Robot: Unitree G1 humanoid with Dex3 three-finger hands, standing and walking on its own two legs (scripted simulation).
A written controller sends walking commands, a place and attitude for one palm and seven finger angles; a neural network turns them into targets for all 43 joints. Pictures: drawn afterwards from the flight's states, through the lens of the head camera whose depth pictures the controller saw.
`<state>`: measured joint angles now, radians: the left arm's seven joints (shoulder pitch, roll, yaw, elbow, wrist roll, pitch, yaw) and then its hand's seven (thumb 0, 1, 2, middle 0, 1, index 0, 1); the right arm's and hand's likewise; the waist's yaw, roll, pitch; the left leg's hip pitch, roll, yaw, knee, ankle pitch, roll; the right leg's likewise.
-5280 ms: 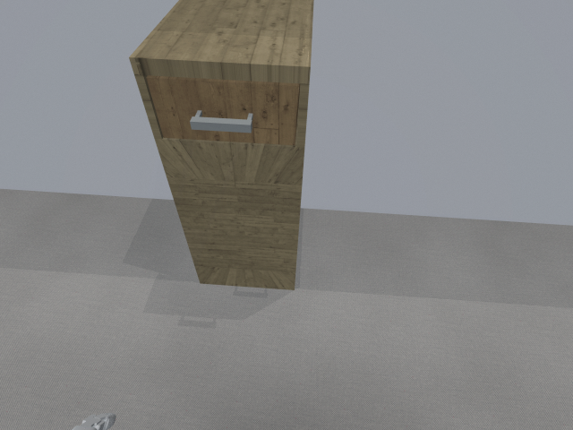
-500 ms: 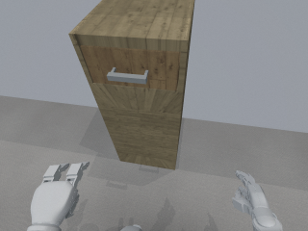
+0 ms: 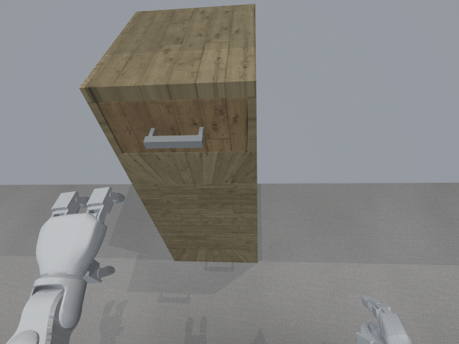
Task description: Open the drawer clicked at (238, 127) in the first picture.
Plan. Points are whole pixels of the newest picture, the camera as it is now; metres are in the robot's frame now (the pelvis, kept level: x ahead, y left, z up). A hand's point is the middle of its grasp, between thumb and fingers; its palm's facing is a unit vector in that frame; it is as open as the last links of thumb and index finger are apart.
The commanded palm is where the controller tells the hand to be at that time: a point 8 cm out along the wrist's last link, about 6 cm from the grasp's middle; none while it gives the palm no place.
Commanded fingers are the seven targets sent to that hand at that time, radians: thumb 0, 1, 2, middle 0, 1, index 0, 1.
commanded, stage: raise the hand with hooked fingers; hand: left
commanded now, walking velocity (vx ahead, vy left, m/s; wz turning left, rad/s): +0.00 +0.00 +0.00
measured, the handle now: (175, 136) +0.55 +0.20 +0.04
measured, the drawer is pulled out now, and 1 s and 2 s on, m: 0.00 0.00 0.00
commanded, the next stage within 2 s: move the hooked fingers above the handle in 0.86 s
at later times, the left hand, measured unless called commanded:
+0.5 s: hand (50, 182) +0.30 +0.31 +0.17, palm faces +0.13 -0.06 -0.99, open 13.9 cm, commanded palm +0.26 +0.29 +0.21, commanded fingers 0.00 -0.50 0.30 -0.30 -1.20 -0.30 -1.20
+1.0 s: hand (63, 199) +0.28 +0.28 +0.15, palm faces +0.10 -0.07 -0.99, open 13.9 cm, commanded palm +0.25 +0.27 +0.21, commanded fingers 0.00 -0.50 0.30 -0.30 -1.20 -0.30 -1.20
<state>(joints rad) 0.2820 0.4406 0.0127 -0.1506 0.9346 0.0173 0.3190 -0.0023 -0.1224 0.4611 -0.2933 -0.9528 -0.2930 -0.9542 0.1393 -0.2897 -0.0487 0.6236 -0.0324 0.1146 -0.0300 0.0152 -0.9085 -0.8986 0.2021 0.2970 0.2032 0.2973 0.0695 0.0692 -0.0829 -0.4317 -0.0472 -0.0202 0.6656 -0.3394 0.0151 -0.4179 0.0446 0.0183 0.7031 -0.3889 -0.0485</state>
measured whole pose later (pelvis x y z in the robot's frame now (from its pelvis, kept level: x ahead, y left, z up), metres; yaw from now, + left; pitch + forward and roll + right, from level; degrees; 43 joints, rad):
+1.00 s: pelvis -0.03 +0.03 +0.02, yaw +1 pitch +0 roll +0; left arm -0.16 0.52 -0.05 0.00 0.87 0.13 -0.03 0.00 -0.50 0.30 -0.31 -1.20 -0.31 -1.20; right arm 0.11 -0.26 0.01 0.64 0.03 0.14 0.00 0.01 -0.91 -0.90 0.20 0.30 0.20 0.30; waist 0.09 0.10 -0.01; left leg -0.24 -0.07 -0.04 0.43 -0.18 0.05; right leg -0.22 0.01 0.01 0.45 -0.23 -0.01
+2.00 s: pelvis +0.02 +0.03 +0.01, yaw +1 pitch +7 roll +0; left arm -0.48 0.45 -0.20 0.37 0.92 0.05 -0.01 0.00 -0.49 0.30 -0.32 -1.20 -0.32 -1.20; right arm 0.17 -0.25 -0.02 0.62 0.03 0.18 -0.04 0.01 -0.91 -0.90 0.20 0.30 0.21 0.30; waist 0.03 0.05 -0.07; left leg -0.38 -0.07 -0.04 0.56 -0.30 0.05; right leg -0.34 0.02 0.00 0.56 -0.34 -0.02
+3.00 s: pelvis +0.01 +0.01 +0.01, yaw +1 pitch +12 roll +0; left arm -0.74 0.48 -0.16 0.78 0.99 -0.08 0.12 0.00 -0.49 0.30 -0.32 -1.20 -0.32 -1.20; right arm 0.31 -0.28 -0.07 0.66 0.03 0.14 -0.07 0.01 -0.91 -0.90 0.20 0.30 0.20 0.30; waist -0.04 0.04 -0.10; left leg -0.50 -0.04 -0.04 0.61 -0.31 0.02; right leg -0.46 0.05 0.00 0.59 -0.33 -0.04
